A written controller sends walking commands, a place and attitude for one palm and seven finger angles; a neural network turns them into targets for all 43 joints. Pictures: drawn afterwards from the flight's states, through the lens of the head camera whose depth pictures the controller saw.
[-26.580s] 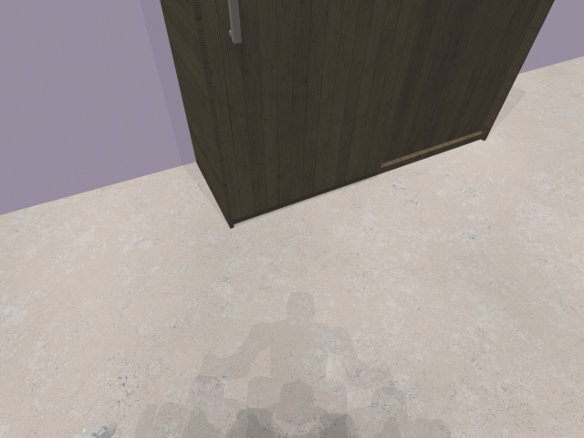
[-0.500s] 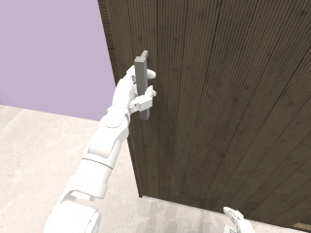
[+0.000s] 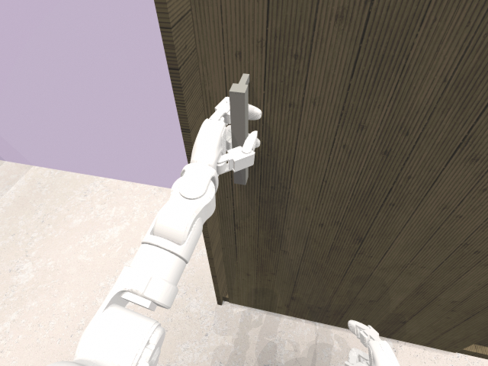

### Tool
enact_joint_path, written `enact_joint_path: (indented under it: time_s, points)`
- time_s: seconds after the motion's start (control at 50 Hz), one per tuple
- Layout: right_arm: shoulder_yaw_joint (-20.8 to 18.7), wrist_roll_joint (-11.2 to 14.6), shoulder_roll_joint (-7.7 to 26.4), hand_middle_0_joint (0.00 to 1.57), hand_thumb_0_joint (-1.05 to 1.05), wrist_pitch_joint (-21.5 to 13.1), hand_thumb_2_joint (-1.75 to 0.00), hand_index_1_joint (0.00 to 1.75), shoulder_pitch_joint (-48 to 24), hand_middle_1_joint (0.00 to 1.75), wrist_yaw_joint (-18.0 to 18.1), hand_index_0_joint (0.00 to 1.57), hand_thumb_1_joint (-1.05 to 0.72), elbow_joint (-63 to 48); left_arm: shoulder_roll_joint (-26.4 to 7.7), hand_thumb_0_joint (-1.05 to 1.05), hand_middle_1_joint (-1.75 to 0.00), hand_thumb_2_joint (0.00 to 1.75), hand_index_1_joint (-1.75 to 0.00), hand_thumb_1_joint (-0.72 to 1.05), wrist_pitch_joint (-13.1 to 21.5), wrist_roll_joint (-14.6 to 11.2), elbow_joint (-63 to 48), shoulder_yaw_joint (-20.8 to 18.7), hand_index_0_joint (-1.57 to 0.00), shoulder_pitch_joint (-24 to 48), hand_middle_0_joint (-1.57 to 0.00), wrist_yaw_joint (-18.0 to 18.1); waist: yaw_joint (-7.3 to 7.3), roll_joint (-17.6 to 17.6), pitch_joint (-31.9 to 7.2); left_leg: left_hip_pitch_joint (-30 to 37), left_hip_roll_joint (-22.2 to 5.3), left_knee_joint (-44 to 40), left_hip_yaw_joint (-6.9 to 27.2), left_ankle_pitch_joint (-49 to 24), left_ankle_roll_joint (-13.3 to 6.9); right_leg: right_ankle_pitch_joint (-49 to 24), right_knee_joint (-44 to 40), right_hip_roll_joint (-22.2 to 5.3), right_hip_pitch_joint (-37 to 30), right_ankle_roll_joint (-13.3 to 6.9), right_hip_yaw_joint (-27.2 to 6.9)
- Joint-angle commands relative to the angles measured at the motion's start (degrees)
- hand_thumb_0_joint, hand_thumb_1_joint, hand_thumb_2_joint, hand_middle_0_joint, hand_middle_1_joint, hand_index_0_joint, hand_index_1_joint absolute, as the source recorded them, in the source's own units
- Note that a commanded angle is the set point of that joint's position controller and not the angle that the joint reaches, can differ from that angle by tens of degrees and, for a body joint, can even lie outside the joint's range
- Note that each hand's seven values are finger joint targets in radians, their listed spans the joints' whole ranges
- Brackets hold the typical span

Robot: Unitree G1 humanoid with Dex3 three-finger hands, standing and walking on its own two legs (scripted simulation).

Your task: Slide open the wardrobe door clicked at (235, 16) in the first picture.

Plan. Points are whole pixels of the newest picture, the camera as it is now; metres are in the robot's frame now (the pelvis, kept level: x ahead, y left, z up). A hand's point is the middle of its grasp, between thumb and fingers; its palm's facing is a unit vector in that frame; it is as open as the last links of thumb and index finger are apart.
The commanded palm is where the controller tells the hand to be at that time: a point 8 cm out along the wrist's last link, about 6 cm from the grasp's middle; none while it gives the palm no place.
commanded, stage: step sideways, sliding the door along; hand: left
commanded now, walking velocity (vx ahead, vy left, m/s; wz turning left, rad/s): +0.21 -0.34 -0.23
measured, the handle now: (242, 133) +0.45 +0.04 +0.17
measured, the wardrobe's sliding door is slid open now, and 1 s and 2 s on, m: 0.03 0.11 0.44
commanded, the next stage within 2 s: none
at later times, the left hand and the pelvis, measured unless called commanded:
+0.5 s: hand (262, 153) +0.40 +0.01 +0.17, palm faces +0.05 -1.00 -0.06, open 6.1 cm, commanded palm +0.37 -0.01 +0.18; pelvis -0.01 -0.10 -0.02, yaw +1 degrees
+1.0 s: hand (310, 157) +0.40 -0.07 +0.17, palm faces +0.27 -0.96 -0.06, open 6.4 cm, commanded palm +0.36 -0.09 +0.17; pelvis +0.03 -0.25 +0.00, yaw +3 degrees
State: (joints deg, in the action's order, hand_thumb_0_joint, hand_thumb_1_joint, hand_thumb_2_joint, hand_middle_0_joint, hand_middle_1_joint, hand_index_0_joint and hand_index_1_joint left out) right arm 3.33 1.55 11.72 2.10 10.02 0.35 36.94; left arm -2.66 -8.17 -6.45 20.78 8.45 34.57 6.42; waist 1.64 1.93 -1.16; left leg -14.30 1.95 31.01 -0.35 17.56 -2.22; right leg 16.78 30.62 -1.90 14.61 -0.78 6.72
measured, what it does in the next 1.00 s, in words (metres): steps to the right: right foot, then right foot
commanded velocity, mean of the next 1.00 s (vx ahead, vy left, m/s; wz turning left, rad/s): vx -0.07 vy -0.29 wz -0.20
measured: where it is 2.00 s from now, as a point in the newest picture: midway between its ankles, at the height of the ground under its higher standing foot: outside the picture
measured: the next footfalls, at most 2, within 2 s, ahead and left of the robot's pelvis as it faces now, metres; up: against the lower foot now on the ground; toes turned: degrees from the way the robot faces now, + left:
right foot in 0.30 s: +0.07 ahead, -0.20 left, +0.00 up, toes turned -4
right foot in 0.78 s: +0.05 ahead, -0.38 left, +0.00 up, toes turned -4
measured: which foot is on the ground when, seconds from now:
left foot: down 0.00-0.80, up 0.82-0.94, down 0.96-1.00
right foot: down 0.00-0.08, up 0.10-0.28, down 0.30-0.46, up 0.48-0.76, down 0.78-0.96, up 0.98-1.00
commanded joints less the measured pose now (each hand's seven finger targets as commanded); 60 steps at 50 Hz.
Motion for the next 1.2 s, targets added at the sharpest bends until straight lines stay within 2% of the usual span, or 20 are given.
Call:
enact_joint_path:
  time_s: [0.0, 0.1, 0.2, 0.26, 0.32, 0.38, 0.42, 0.44, 0.46, 0.68, 0.72, 0.76, 0.78, 0.82, 0.9, 0.92, 0.94, 0.96, 1.1, 1.18]
  points:
    - [-2.52, -0.54, 6.0, 0.2, 0.0, -1.45, -0.9, 0.3, -6.73, 0.3, 4.22, 0.2, -0.9, -8.15, -2.54, 0.0, -1.4, 0.9, -1.4, 0.9, 12.25, 1.28, -12.51, -0.21, -0.45, 23.55, -0.45, -2.28, -3.47, -2.69, -10.43, 3.4, -10.56, -8.77, 10.28, 1.16, -3.34, -1.97, 1.41, -0.46, 0.97, -0.01, -5.19]
    - [-4.91, -1.74, 5.82, 0.2, 0.0, -1.85, -0.9, 0.3, -6.17, 0.3, 5.16, 0.2, -0.9, -8.18, -5.72, 0.0, -1.4, 0.9, -1.4, 0.9, 15.09, 1.26, -18.97, -1.33, -0.45, 28.78, -0.45, -3.4, -4.37, 3.41, -13.18, 23.03, -26.44, -8.14, 26.4, -28.72, -12.3, 13.52, 24.74, 0.75, 21.95, 0.04, -10.23]
    - [-5.89, -1.23, 6.01, 0.2, 0.0, -2.07, -0.9, 0.3, -5.4, 0.3, 3.9, 0.2, -0.9, -8.86, -7.26, 0.0, -1.4, 0.9, -1.4, 0.9, 16.53, 2.17, -22.59, -3.0, -0.45, 27.44, -0.45, -3.81, -4.78, 4.46, -14.99, 21.57, -21.57, 0.73, 7.88, -45.71, -5.06, 2.98, 6.66, 1.56, 8.1, 0.51, -6.14]
    - [-5.71, 0.11, 5.2, 0.2, 0.0, -2.53, -0.9, 0.3, -6.68, 0.3, 3.81, 0.2, -0.9, -10.73, -4.86, 0.0, -1.4, 0.9, -1.4, 0.9, 17.65, 3.2, -25.19, 0.12, -0.45, 25.21, -0.45, -4.93, -4.66, -0.21, -17.09, 8.52, -14.93, 7.57, -1.55, -30.49, -0.47, -22.16, -2.97, -0.19, -10.57, 0.08, -5.95]
    - [-4.6, 0.32, 2.87, 0.2, 0.0, -3.31, -0.9, 0.3, -11.01, 0.3, 4.49, 0.2, -0.9, -10.72, -4.39, 0.0, -1.4, 0.9, -1.4, 0.9, 17.58, 3.91, -27.41, 1.86, -0.45, 22.61, -0.45, -4.36, -2.65, -10.53, -12.89, -7.63, -3.71, 20.09, -1.18, 13.31, 2.87, -38.03, -6.31, -13.67, -10.75, -6.95, -19.54]
    - [-5.56, 0.24, 3.13, 0.2, 0.0, -4.87, -0.9, 0.3, -9.43, 0.3, 4.21, 0.2, -0.9, -9.42, -1.4, 0.0, -1.4, 0.9, -1.4, 0.9, 18.7, 3.76, -33.79, 4.12, -0.45, 24.5, -0.45, -4.33, -3.61, -9.66, -13.75, -5.49, -6.03, 14.95, 0.45, 10.27, 2.41, -42.22, -1.65, -11.81, -12.49, -8.07, -16.45]
    - [-6.36, -0.16, 4.05, 0.2, 0.0, -5.37, -0.9, 0.3, -7.61, 0.3, 4.31, 0.2, -0.9, -8.36, 0.73, 0.0, -1.4, 0.9, -1.4, 0.9, 19.99, 3.24, -34.93, 6.3, -0.45, 26.88, -0.45, -4.42, -6.98, -2.99, -16.66, 13.15, -13.45, -6.19, 4.82, -14.0, -0.78, -33.22, 14.43, -5.62, 0.44, -2.1, -7.74]
    - [-7.88, -1.03, 6.91, 0.2, 0.0, -5.26, -0.9, 0.3, -7.85, 0.3, 3.88, 0.2, -0.9, -9.83, 2.16, 0.0, -1.4, 0.9, -1.4, 0.9, 20.65, 2.38, -36.18, 7.84, -0.45, 27.69, -0.45, -5.02, -6.36, 10.84, -17.84, 22.79, -28.27, -6.4, 22.6, -44.28, -7.15, -2.05, 27.37, 1.07, 15.75, 1.75, -5.63]
    - [-7.61, -0.72, 6.29, 0.2, 0.0, -5.29, -0.9, 0.3, -7.32, 0.3, 2.03, 0.2, -0.9, -9.85, 2.04, 0.0, -1.4, 0.9, -1.4, 0.9, 20.87, 2.9, -35.62, 8.05, -0.45, 28.51, -0.45, -5.42, -4.47, 8.78, -20.83, 26.51, -33.58, -4.07, 26.58, -52.78, -10.54, 13.78, 36.49, 0.6, 19.23, 0.71, -11.72]
    - [-7.26, 0.54, 6.84, 0.2, 0.0, -5.6, -0.9, 0.3, -8.62, 0.3, -0.16, 0.2, -0.9, -12.74, -2.52, 0.0, -1.4, 0.9, -1.4, 0.9, 20.2, 2.93, -37.4, 4.16, -0.45, 24.59, -0.45, -4.89, -4.31, 17.39, -17.31, 23.09, -22.71, 1.1, -0.49, -46.19, -2.91, 3.76, 11.1, 2.0, 5.12, 1.71, -0.73]
    - [-6.57, 1.04, 6.31, 0.2, 0.0, -6.05, -0.9, 0.3, -8.12, 0.3, -0.09, 0.2, -0.9, -12.7, -3.57, 0.0, -1.4, 0.9, -1.4, 0.9, 20.22, 3.03, -37.78, 3.44, -0.45, 21.48, -0.45, -4.46, -4.07, 17.74, -16.18, 22.37, -20.92, 5.04, -1.47, -47.94, -0.65, -2.73, 3.32, 3.92, 0.89, 2.03, 1.0]
    - [-6.13, 1.96, 5.09, 0.2, 0.0, -6.66, -0.9, 0.3, -8.02, 0.3, -0.21, 0.2, -0.9, -12.78, -6.9, 0.0, -1.4, 0.9, -1.4, 0.9, 20.8, 4.13, -39.0, 1.29, -0.45, 18.24, -0.45, -4.04, -2.79, 5.22, -17.47, 13.71, -14.96, 14.51, -4.39, -37.22, -0.21, -31.5, -6.43, -0.19, -11.76, 0.76, -2.36]
    - [-5.93, 1.89, 3.35, 0.2, 0.0, -6.7, -0.9, 0.3, -9.4, 0.3, 0.33, 0.2, -0.9, -13.0, -10.56, 0.0, -1.4, 0.9, -1.4, 0.9, 20.93, 4.77, -38.7, -0.9, -0.45, 15.78, -0.45, -3.76, -2.2, -11.25, -16.79, -2.32, -8.75, 23.82, -5.49, -5.75, -0.15, -61.85, -4.22, -9.48, -21.84, -3.51, -12.53]
    - [-5.12, 1.6, 2.58, 0.2, 0.0, -7.63, -0.9, 0.3, -10.99, 0.3, 1.6, 0.2, -0.9, -11.77, -13.56, 0.0, -1.4, 0.9, -1.4, 0.9, 20.33, 4.72, -42.17, -4.2, -0.45, 9.48, -0.45, -2.83, 0.26, -18.54, -17.56, -15.67, -4.24, 33.85, -1.76, 24.52, 3.45, -84.26, 1.83, -16.33, -27.48, -7.99, -18.51]
    - [-5.03, 0.62, 3.21, 0.2, 0.0, -8.73, -0.9, 0.3, -10.06, 0.3, 2.31, 0.2, -0.9, -9.43, -7.72, 0.0, -1.4, 0.9, -1.4, 0.9, 23.23, 3.42, -51.6, -0.86, -0.45, 12.76, -0.45, -2.18, -3.74, -9.97, -16.26, -0.34, -9.29, -3.77, -4.53, -3.56, 3.73, -65.07, 14.05, -9.46, -19.15, -4.34, -9.51]
    - [-6.55, 0.1, 4.54, 0.2, 0.0, -7.64, -0.9, 0.3, -7.91, 0.3, 2.12, 0.2, -0.9, -9.55, -6.05, 0.0, -1.4, 0.9, -1.4, 0.9, 23.82, 2.69, -51.88, 0.8, -0.45, 11.23, -0.45, -2.82, -5.66, -4.83, -18.92, 21.04, -15.69, -9.42, 0.45, -36.92, 0.87, -42.05, 22.95, -4.83, -2.02, 0.2, -5.19]
    - [-8.53, -0.24, 7.59, 0.2, 0.0, -7.67, -0.9, 0.3, -8.16, 0.3, 1.06, 0.2, -0.9, -11.03, -4.37, 0.0, -1.4, 0.9, -1.4, 0.9, 24.44, 2.47, -54.62, 2.03, -0.45, 11.36, -0.45, -3.43, -3.85, 9.42, -21.86, 39.14, -32.5, -4.79, 17.13, -79.34, -6.93, 5.57, 34.59, 1.32, 19.34, 3.04, -5.24]
    - [-8.54, -0.15, 8.02, 0.2, 0.0, -7.82, -0.9, 0.3, -6.88, 0.3, -1.06, 0.2, -0.9, -11.63, -4.02, 0.0, -1.4, 0.9, -1.4, 0.9, 24.87, 3.66, -52.74, 1.37, -0.45, 11.32, -0.45, -3.37, -3.44, 5.65, -25.78, 40.1, -35.23, 0.73, 16.66, -84.86, -10.3, 22.69, 39.82, -0.24, 19.66, 1.75, -10.62]
    - [-8.45, -0.13, 7.03, 0.2, 0.0, -11.21, -0.9, 0.3, -8.4, 0.3, -2.3, 0.2, -0.9, -14.52, -4.19, 0.0, -1.4, 0.9, -1.4, 0.9, 20.92, 5.54, -51.94, 1.78, -0.45, 6.46, -0.45, -3.81, -2.74, 16.48, -13.72, 24.16, -25.52, -4.81, -5.69, -50.93, -3.37, 3.08, 26.23, -0.65, 13.13, 3.18, -4.75]
    - [-7.17, 0.08, 5.78, 0.2, 0.0, -12.8, -0.9, 0.3, -8.92, 0.3, -1.76, 0.2, -0.9, -15.8, -5.44, 0.0, -1.4, 0.9, -1.4, 0.9, 20.68, 4.63, -52.25, 1.21, -0.45, 2.56, -0.45, -3.63, -2.54, 18.06, -10.6, 16.93, -25.07, -4.88, -8.25, -43.42, -1.75, 0.61, 15.91, 0.75, 4.54, 3.59, -1.72]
